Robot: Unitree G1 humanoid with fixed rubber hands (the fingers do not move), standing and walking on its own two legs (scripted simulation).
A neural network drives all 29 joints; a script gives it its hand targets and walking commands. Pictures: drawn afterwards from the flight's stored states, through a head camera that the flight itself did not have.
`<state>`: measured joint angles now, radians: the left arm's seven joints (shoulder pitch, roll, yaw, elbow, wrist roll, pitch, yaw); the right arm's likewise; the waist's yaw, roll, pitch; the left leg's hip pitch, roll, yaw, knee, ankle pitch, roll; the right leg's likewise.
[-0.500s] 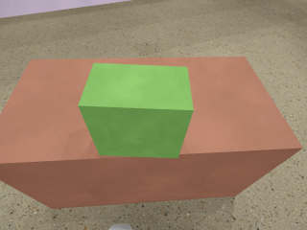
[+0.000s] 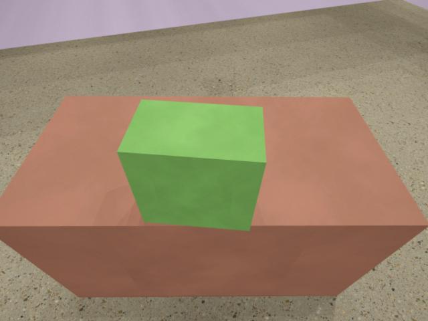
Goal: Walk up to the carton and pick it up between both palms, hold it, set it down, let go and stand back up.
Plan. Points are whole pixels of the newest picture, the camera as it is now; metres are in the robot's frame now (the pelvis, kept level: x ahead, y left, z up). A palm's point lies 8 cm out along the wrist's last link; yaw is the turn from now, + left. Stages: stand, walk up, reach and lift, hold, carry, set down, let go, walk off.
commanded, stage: walk up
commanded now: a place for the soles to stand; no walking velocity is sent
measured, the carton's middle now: (198, 169) +0.43 +0.02 +0.01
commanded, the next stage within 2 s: none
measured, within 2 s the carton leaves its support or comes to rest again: neither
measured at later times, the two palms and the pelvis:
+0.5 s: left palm out of the picture +0.04 +0.26 -0.15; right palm out of the picture +0.05 -0.25 -0.13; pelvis +0.01 +0.00 -0.01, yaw +6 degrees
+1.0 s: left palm out of the picture +0.01 +0.27 -0.15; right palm out of the picture +0.08 -0.25 -0.13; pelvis +0.00 +0.00 -0.01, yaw +9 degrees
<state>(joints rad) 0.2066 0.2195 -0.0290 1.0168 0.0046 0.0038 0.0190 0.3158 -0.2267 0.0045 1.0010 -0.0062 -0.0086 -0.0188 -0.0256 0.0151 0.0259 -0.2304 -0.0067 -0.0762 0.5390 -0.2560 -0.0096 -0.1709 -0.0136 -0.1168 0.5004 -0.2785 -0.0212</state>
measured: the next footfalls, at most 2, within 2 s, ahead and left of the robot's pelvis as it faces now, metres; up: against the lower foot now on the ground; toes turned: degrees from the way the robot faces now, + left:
none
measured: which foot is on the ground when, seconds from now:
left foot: down 0.00-1.00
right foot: down 0.00-1.00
